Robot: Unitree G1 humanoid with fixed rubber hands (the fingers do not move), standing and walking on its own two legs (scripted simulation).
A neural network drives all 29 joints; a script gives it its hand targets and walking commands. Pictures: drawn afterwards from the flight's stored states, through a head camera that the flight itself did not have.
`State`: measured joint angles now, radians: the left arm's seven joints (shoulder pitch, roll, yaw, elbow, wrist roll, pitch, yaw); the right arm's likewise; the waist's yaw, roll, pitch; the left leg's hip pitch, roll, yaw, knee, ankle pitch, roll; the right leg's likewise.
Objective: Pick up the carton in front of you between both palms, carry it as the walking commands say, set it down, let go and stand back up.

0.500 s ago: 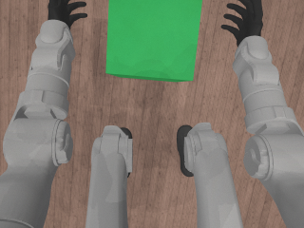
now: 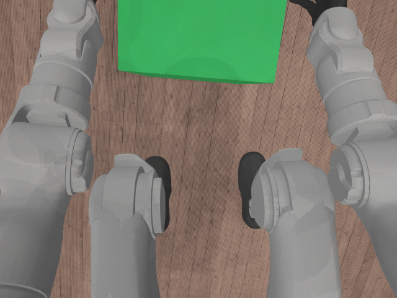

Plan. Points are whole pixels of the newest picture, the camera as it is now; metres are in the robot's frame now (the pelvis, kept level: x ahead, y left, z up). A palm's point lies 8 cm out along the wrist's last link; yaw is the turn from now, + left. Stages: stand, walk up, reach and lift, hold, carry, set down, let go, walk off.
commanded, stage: reach and lift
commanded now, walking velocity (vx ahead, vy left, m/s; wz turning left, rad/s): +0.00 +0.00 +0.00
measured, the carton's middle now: (199, 19) +0.53 +0.01 -0.24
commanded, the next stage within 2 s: none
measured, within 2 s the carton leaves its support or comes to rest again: leaves its support in 0.60 s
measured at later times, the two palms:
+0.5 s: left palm out of the picture +0.55 +0.16 -0.17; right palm (309, 4) +0.53 -0.14 -0.17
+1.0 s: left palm out of the picture +0.50 +0.16 -0.02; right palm out of the picture +0.50 -0.14 -0.01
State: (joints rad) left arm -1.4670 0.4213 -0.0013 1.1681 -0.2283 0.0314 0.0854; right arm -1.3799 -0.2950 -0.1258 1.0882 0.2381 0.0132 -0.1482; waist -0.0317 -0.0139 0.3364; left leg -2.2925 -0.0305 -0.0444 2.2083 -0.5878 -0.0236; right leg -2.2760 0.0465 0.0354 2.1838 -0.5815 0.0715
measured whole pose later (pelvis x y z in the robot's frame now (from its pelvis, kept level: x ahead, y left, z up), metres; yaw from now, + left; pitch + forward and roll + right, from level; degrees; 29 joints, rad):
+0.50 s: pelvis -0.01 +0.00 +0.00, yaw +0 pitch +37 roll -2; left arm -1.56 0.36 0.03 1.26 -0.16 0.06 0.10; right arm -1.47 -0.21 -0.22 1.13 0.14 0.05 -0.19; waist -0.02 -0.01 0.36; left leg -2.28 -0.04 -0.05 2.18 -0.55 -0.03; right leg -2.26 0.05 0.04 2.16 -0.55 0.07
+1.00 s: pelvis -0.01 -0.01 +0.06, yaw +2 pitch +42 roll -1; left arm -1.18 0.12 0.36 0.87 0.14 0.33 0.07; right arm -1.12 -0.02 -0.50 0.77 -0.13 0.30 -0.12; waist -0.02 -0.02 -0.08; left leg -2.19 -0.10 -0.08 1.98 -0.52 -0.07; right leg -2.18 0.10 0.07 1.98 -0.54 0.08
